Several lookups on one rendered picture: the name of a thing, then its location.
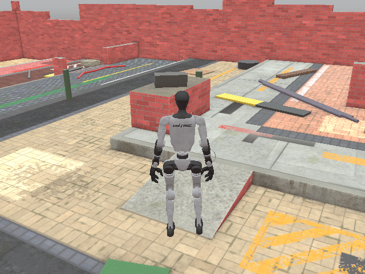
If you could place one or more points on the right robot hand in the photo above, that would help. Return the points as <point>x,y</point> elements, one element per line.
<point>209,174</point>

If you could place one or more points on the right robot thigh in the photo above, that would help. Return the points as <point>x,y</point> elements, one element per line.
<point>196,168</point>

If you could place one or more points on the robot left upper arm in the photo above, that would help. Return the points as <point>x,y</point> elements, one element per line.
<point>162,130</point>

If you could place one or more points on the robot left forearm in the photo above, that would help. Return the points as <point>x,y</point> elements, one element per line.
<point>156,156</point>

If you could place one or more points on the robot right forearm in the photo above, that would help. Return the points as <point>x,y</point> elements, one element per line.
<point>207,155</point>

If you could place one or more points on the right robot shin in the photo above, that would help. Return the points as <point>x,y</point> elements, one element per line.
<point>198,207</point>

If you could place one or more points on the robot right upper arm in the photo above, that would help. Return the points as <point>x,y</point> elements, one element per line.
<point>202,130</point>

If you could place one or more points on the left robot hand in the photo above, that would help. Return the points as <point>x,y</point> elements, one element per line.
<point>152,173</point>

